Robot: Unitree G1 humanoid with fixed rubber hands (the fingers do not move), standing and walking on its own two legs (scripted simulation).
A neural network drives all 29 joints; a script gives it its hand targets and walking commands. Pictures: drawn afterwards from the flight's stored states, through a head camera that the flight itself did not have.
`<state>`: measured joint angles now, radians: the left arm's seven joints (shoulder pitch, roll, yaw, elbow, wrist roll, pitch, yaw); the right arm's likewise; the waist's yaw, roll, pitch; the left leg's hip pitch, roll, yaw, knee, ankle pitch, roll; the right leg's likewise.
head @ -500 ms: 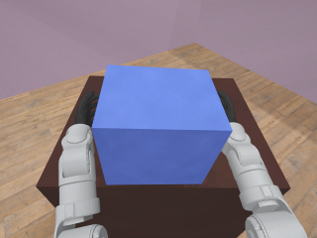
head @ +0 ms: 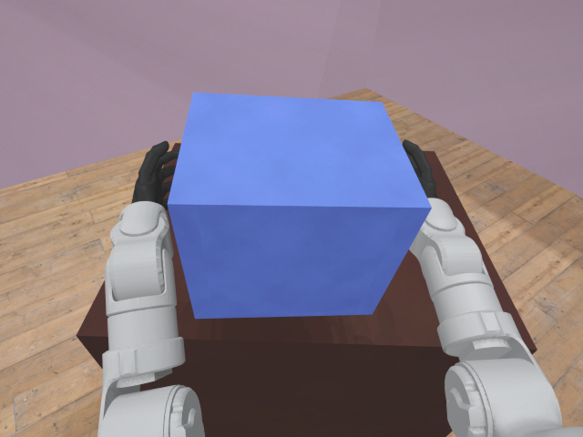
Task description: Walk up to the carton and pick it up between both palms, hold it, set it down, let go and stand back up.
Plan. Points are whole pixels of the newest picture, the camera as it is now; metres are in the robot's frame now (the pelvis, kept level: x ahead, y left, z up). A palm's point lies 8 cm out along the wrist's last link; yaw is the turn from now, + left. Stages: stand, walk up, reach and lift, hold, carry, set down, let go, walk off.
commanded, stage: hold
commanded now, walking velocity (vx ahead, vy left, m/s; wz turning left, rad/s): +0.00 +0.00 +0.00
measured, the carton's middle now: (288, 210) +0.38 +0.01 +0.15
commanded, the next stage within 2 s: none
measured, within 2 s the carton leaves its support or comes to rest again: neither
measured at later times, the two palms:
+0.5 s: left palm (144, 213) +0.34 +0.18 +0.19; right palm (418, 205) +0.35 -0.17 +0.17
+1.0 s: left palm (154, 210) +0.36 +0.18 +0.18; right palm (418, 199) +0.36 -0.17 +0.17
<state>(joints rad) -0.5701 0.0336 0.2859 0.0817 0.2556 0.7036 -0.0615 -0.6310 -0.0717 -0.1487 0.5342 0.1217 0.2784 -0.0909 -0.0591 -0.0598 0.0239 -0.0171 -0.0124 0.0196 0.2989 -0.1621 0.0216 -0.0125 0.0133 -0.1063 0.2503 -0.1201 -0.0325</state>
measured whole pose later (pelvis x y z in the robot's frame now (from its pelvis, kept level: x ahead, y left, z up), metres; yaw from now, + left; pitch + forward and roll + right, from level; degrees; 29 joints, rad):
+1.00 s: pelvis +0.00 -0.01 +0.00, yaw +1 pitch -8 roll +0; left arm -0.57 0.01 0.35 0.15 0.31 0.67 -0.12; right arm -0.63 -0.04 -0.16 0.56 0.06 0.27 -0.10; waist -0.06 -0.07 0.02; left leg 0.02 -0.01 0.00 0.27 -0.15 0.01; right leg 0.02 0.02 -0.12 0.24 -0.12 -0.04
